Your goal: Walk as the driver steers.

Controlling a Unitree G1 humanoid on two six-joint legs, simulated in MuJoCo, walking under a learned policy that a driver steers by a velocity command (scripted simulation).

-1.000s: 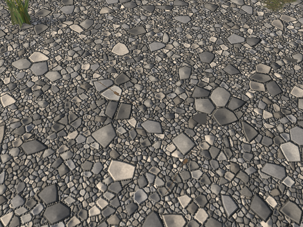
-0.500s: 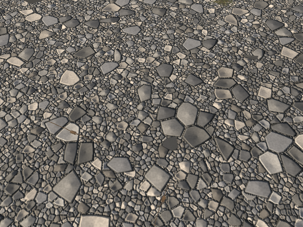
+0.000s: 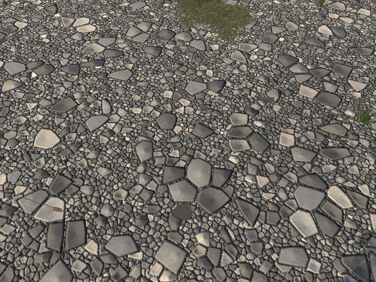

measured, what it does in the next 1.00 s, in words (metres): steps on the spot: right foot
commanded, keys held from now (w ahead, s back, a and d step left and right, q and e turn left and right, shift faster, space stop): no key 1.00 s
